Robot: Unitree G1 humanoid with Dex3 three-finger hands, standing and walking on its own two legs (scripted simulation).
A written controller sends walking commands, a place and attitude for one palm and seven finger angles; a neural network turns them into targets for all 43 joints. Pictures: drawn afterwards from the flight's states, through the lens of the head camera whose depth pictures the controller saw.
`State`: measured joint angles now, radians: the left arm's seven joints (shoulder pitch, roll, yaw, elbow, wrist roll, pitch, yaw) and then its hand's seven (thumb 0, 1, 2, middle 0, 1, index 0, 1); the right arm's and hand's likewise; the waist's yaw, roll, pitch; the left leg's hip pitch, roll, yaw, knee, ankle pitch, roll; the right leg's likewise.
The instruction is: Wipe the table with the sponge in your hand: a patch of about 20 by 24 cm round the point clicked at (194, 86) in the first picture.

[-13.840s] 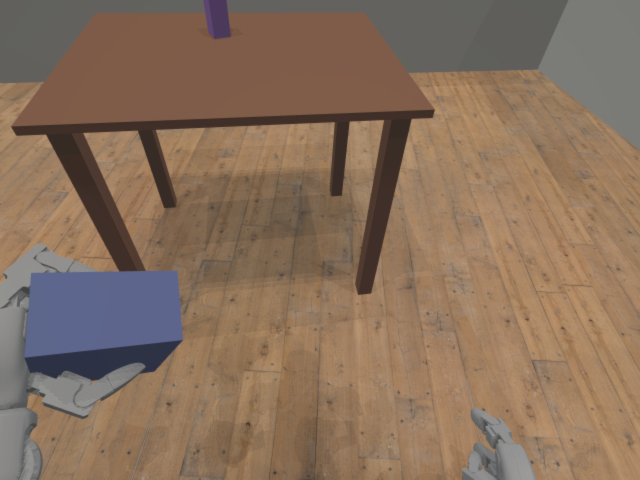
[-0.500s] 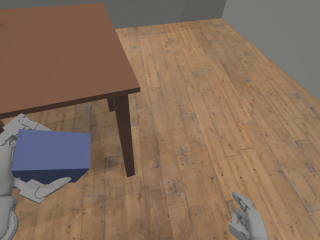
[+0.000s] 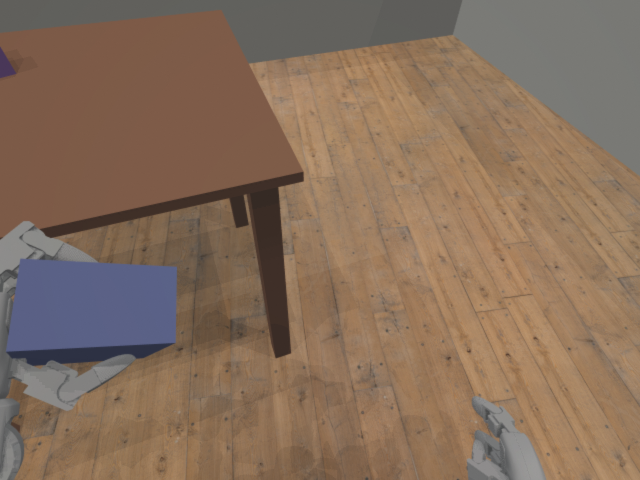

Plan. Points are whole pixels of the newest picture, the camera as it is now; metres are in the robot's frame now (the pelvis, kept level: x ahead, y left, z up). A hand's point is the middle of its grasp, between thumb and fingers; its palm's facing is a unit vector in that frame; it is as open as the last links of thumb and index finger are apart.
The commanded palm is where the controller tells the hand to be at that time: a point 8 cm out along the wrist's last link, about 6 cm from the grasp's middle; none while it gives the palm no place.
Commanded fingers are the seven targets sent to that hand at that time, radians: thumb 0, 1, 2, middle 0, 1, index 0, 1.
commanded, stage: shuffle to correct the standing spot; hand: left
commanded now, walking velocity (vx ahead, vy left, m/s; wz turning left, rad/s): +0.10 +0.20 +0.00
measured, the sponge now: (115, 318) +0.23 +0.21 +0.15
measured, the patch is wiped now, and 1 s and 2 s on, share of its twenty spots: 0.00 0.00 0.00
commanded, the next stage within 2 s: none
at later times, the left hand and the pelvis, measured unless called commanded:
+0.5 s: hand (11, 289) +0.23 +0.30 +0.18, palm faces +0.35 -0.79 -0.51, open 10.7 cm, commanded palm +0.18 +0.34 +0.19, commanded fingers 0.00 0.10 1.30 -1.20 -1.60 -1.20 -1.60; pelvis +0.02 +0.06 +0.01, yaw +0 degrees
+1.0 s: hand out of the picture +0.24 +0.40 +0.19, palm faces +0.41 -0.78 -0.47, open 10.7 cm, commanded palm +0.20 +0.44 +0.19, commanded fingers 0.00 0.10 1.30 -1.20 -1.60 -1.20 -1.60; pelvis +0.04 +0.16 +0.00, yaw +1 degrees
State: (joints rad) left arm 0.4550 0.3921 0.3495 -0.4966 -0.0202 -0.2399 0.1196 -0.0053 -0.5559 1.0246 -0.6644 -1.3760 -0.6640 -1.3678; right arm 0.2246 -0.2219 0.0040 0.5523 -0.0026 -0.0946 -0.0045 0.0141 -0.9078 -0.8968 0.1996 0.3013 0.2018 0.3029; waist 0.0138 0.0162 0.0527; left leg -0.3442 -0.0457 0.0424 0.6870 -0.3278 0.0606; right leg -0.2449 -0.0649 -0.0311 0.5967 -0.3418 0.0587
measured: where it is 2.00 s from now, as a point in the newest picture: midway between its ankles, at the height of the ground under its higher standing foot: outside the picture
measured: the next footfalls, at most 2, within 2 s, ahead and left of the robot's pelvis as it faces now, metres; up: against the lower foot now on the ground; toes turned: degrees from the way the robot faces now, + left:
right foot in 0.36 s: +0.05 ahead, -0.04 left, +0.00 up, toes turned -8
left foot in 0.68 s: +0.11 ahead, +0.28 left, +0.00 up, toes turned +5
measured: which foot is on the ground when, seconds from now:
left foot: down 0.00-0.36, up 0.38-0.66, down 0.68-0.88, up 0.90-1.00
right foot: down 0.00-0.12, up 0.14-0.34, down 0.36-0.70, up 0.72-0.86, down 0.88-1.00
